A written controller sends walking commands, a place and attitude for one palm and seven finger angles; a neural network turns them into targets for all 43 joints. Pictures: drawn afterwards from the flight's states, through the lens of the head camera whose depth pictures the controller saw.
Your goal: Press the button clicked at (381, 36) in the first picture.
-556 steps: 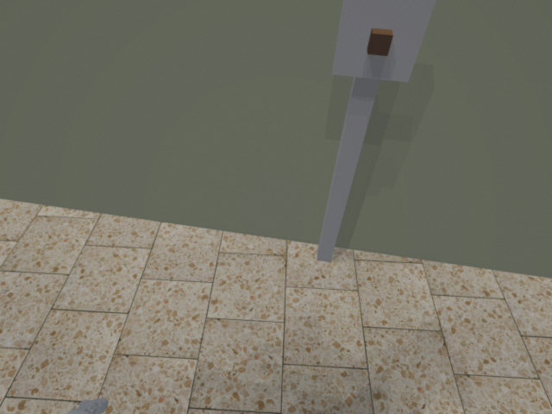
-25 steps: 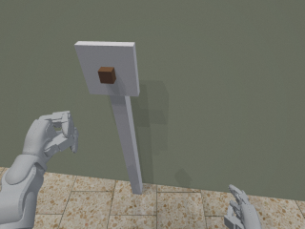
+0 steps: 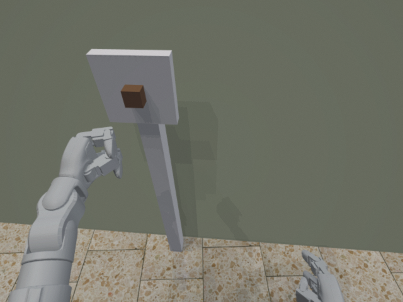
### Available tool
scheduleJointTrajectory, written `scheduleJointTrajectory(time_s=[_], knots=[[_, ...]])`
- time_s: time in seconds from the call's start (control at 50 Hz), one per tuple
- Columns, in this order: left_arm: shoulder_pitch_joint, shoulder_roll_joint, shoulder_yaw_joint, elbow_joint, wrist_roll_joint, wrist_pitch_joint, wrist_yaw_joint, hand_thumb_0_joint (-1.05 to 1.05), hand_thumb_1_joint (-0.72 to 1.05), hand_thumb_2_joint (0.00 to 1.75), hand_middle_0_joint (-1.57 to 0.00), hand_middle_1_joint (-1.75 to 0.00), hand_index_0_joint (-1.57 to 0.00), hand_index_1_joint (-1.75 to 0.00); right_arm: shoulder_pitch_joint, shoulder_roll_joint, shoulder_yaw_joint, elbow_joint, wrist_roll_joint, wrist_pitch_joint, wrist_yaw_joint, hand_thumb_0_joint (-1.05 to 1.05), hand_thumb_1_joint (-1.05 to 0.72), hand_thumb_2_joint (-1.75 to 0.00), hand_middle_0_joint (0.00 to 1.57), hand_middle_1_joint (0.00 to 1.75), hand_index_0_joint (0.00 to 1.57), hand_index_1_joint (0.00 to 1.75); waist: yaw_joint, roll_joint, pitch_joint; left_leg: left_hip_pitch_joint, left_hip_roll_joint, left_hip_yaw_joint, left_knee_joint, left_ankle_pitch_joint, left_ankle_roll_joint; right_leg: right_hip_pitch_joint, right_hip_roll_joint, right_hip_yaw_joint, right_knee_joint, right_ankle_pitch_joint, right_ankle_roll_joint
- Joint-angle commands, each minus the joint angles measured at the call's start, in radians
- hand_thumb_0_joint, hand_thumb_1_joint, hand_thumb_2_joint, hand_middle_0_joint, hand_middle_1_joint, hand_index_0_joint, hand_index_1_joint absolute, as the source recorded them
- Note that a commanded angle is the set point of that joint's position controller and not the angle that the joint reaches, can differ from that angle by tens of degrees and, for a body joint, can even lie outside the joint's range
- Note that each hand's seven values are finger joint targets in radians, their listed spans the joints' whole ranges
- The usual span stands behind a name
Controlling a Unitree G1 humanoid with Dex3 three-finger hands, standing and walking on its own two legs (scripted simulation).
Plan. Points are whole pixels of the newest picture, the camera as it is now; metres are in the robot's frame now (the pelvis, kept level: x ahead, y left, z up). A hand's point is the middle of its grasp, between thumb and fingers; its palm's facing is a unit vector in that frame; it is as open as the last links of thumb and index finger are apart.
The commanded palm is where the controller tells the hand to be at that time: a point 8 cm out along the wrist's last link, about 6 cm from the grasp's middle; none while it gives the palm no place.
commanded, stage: aim a knuckle at the button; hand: left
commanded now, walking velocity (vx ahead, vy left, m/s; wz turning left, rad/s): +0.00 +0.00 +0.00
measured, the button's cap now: (134, 95) +0.50 +0.20 +0.18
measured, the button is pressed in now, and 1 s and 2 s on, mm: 0 0 4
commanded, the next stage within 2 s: press the button with the knuckle in 1.22 s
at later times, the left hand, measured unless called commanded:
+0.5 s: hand (143, 134) +0.40 +0.16 +0.15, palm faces +0.02 -1.00 -0.03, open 3.1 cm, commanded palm +0.38 +0.21 +0.15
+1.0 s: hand (144, 135) +0.40 +0.16 +0.15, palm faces +0.02 -1.00 -0.02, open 3.1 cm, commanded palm +0.38 +0.21 +0.15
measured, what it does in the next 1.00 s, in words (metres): stands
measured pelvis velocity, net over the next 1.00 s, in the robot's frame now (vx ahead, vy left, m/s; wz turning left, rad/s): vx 0.01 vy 0.00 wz -0.02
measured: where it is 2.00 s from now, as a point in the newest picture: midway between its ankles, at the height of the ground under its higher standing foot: outside the picture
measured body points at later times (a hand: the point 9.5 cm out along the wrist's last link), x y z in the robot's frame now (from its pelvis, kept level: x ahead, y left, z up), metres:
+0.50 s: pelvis +0.01 +0.00 +0.00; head +0.01 -0.01 +0.45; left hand +0.40 +0.21 +0.15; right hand +0.14 -0.24 -0.10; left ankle +0.01 +0.11 -0.74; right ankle -0.01 -0.08 -0.74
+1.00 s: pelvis +0.01 +0.00 +0.00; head +0.01 -0.02 +0.45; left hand +0.40 +0.21 +0.15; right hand +0.14 -0.26 -0.10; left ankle +0.01 +0.11 -0.74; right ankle -0.01 -0.08 -0.74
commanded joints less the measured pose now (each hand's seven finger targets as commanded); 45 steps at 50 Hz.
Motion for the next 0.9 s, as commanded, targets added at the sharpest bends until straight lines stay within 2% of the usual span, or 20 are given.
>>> scheduleJointTrajectory(time_s=[0.0,0.04,0.06,0.08,0.1,0.2,0.22,0.26,0.34,0.36,0.4,0.44,0.46,0.5,0.56,0.58,0.64,0.66,0.74,0.88], knots=[[-0.412,0.185,0.065,-0.145,-0.002,-0.064,0.020,0.00,0.90,0.90,-1.30,-1.50,-1.30,-1.50,-0.119,-0.111,-0.040,-0.161,0.003,-0.041,-0.005,0.00,-0.90,-0.90,0.20,0.30,0.20,0.30,-0.015,-0.028,-0.187,0.095,0.003,-0.051,-0.058,0.183,0.020,-0.007,-0.033,0.072,-0.083,0.236,0.037],[-0.462,0.163,0.042,-0.125,0.005,-0.070,0.028,0.00,0.90,0.90,-1.30,-1.50,-1.30,-1.50,-0.116,-0.108,-0.041,-0.163,0.005,-0.034,-0.003,0.00,-0.90,-0.90,0.20,0.30,0.20,0.30,-0.021,0.005,-0.193,0.112,0.004,-0.051,-0.057,0.192,0.018,-0.019,-0.032,0.071,-0.080,0.241,0.033],[-0.478,0.160,0.038,-0.098,0.006,-0.073,0.033,0.00,0.90,0.90,-1.30,-1.50,-1.30,-1.50,-0.109,-0.110,-0.041,-0.157,0.003,-0.030,-0.002,0.00,-0.90,-0.90,0.20,0.30,0.20,0.30,-0.024,-0.032,-0.190,0.103,0.007,-0.055,-0.056,0.193,0.019,-0.017,-0.029,0.068,-0.082,0.238,0.033],[-0.493,0.173,0.049,-0.087,0.011,-0.079,0.038,0.00,0.90,0.90,-1.30,-1.50,-1.30,-1.50,-0.105,-0.113,-0.043,-0.156,0.003,-0.026,-0.001,0.00,-0.90,-0.90,0.20,0.30,0.20,0.30,-0.022,-0.020,-0.194,0.106,0.008,-0.054,-0.058,0.200,0.018,-0.016,-0.030,0.069,-0.080,0.245,0.031],[-0.502,0.141,0.018,-0.088,0.017,-0.084,0.039,0.00,0.90,0.90,-1.30,-1.50,-1.30,-1.50,-0.103,-0.110,-0.043,-0.161,0.002,-0.022,0.001,0.00,-0.90,-0.90,0.20,0.30,0.20,0.30,-0.023,0.000,-0.213,0.120,0.007,-0.053,-0.056,0.216,0.016,-0.015,-0.030,0.066,-0.072,0.257,0.028],[-0.569,0.149,0.024,0.001,0.033,-0.101,0.072,0.00,0.90,0.90,-1.30,-1.50,-1.30,-1.50,-0.077,-0.117,-0.051,-0.148,-0.001,0.001,0.006,0.00,-0.90,-0.90,0.20,0.30,0.20,0.30,-0.028,-0.042,-0.231,0.120,0.013,-0.057,-0.056,0.231,0.015,-0.017,-0.028,0.064,-0.068,0.266,0.026],[-0.582,0.122,0.001,0.003,0.035,-0.104,0.074,0.00,0.90,0.90,-1.30,-1.50,-1.30,-1.50,-0.076,-0.115,-0.051,-0.151,-0.002,0.004,0.009,0.00,-0.90,-0.90,0.20,0.30,0.20,0.30,-0.030,-0.032,-0.237,0.126,0.012,-0.054,-0.054,0.244,0.015,-0.019,-0.028,0.065,-0.065,0.281,0.027],[-0.573,0.163,0.040,0.047,0.040,-0.110,0.086,0.00,0.90,0.90,-1.30,-1.50,-1.30,-1.50,-0.063,-0.121,-0.053,-0.143,-0.004,0.015,0.012,0.00,-0.90,-0.90,0.20,0.30,0.20,0.30,-0.019,-0.052,-0.241,0.106,0.014,-0.053,-0.052,0.256,0.014,-0.001,-0.027,0.066,-0.064,0.295,0.025],[-0.685,0.163,0.030,0.081,0.051,-0.129,0.100,0.00,0.90,0.90,-1.30,-1.50,-1.30,-1.50,-0.045,-0.120,-0.056,-0.137,-0.003,0.035,0.012,0.00,-0.90,-0.90,0.20,0.30,0.20,0.30,-0.040,-0.033,-0.250,0.112,0.011,-0.044,-0.049,0.258,0.017,-0.005,-0.028,0.076,-0.067,0.310,0.027],[-0.685,0.190,0.055,0.096,0.054,-0.139,0.107,0.00,0.90,0.90,-1.30,-1.50,-1.30,-1.50,-0.039,-0.124,-0.060,-0.135,-0.005,0.039,0.012,0.00,-0.90,-0.90,0.20,0.30,0.20,0.30,-0.034,-0.074,-0.259,0.101,0.014,-0.045,-0.047,0.267,0.019,0.013,-0.026,0.075,-0.064,0.317,0.026],[-0.716,0.154,0.017,0.108,0.059,-0.153,0.102,0.00,0.90,0.90,-1.30,-1.50,-1.30,-1.50,-0.034,-0.119,-0.060,-0.135,-0.002,0.045,0.012,0.00,-0.90,-0.90,0.20,0.30,0.20,0.30,-0.044,-0.006,-0.268,0.119,0.012,-0.040,-0.046,0.276,0.016,0.000,-0.027,0.077,-0.061,0.325,0.024],[-0.733,0.133,0.002,0.134,0.060,-0.169,0.102,0.00,0.90,0.90,-1.30,-1.50,-1.30,-1.50,-0.016,-0.120,-0.065,-0.129,-0.003,0.047,0.016,0.00,-0.90,-0.90,0.20,0.30,0.20,0.30,-0.049,-0.005,-0.272,0.133,0.013,-0.042,-0.037,0.299,0.016,-0.012,-0.023,0.073,-0.057,0.345,0.022],[-0.738,0.106,-0.025,0.158,0.061,-0.171,0.098,0.00,0.90,0.90,-1.30,-1.50,-1.30,-1.50,-0.010,-0.122,-0.067,-0.127,-0.002,0.050,0.018,0.00,-0.90,-0.90,0.20,0.30,0.20,0.30,-0.054,-0.036,-0.271,0.128,0.014,-0.044,-0.032,0.310,0.019,-0.012,-0.021,0.072,-0.055,0.354,0.022],[-0.747,0.147,0.018,0.208,0.059,-0.175,0.100,0.00,0.90,0.90,-1.30,-1.50,-1.30,-1.50,0.008,-0.129,-0.073,-0.117,-0.003,0.055,0.017,0.00,-0.90,-0.90,0.20,0.30,0.20,0.30,-0.049,-0.036,-0.273,0.116,0.012,-0.040,-0.030,0.305,0.019,-0.011,-0.022,0.076,-0.054,0.370,0.024],[-0.706,0.129,0.012,0.229,0.063,-0.180,0.100,0.00,0.90,0.90,-1.30,-1.50,-1.30,-1.50,0.012,-0.129,-0.075,-0.130,-0.003,0.065,0.024,0.00,-0.90,-0.90,0.20,0.30,0.20,0.30,-0.038,-0.063,-0.280,0.093,0.009,-0.036,-0.032,0.301,0.022,0.010,-0.022,0.074,-0.052,0.375,0.024],[-0.712,0.133,0.014,0.226,0.063,-0.183,0.101,0.00,0.90,0.90,-1.30,-1.50,-1.30,-1.50,0.010,-0.128,-0.074,-0.134,-0.002,0.067,0.025,0.00,-0.90,-0.90,0.20,0.30,0.20,0.30,-0.038,-0.044,-0.277,0.093,0.008,-0.030,-0.032,0.296,0.023,0.006,-0.023,0.080,-0.053,0.380,0.026],[-0.705,0.206,0.082,0.193,0.065,-0.202,0.111,0.00,0.90,0.90,-1.30,-1.50,-1.30,-1.50,0.010,-0.129,-0.077,-0.143,-0.006,0.073,0.026,0.00,-0.90,-0.90,0.20,0.30,0.20,0.30,-0.023,-0.054,-0.301,0.078,0.006,-0.019,-0.037,0.298,0.026,0.050,-0.026,0.089,-0.052,0.410,0.029],[-0.679,0.229,0.103,0.190,0.064,-0.208,0.111,0.00,0.90,0.90,-1.30,-1.50,-1.30,-1.50,0.010,-0.132,-0.076,-0.148,-0.009,0.077,0.025,0.00,-0.90,-0.90,0.20,0.30,0.20,0.30,-0.013,-0.086,-0.312,0.063,0.006,-0.020,-0.039,0.298,0.028,0.078,-0.027,0.090,-0.048,0.417,0.031],[-0.706,0.208,0.075,0.174,0.063,-0.217,0.092,0.00,0.90,0.90,-1.30,-1.50,-1.30,-1.50,0.003,-0.124,-0.074,-0.153,0.000,0.079,0.022,0.00,-0.90,-0.90,0.20,0.30,0.20,0.30,-0.034,-0.025,-0.278,0.074,0.004,-0.007,-0.038,0.279,0.031,0.050,-0.027,0.099,-0.059,0.423,0.035],[-0.750,0.146,0.008,0.202,0.038,-0.200,0.058,0.00,0.90,0.90,-1.30,-1.50,-1.30,-1.50,0.004,-0.129,-0.073,-0.141,0.008,0.073,0.012,0.00,-0.90,-0.90,0.20,0.30,0.20,0.30,-0.066,-0.038,-0.248,0.084,0.003,-0.017,-0.030,0.220,0.034,-0.013,-0.024,0.097,-0.075,0.353,0.038]])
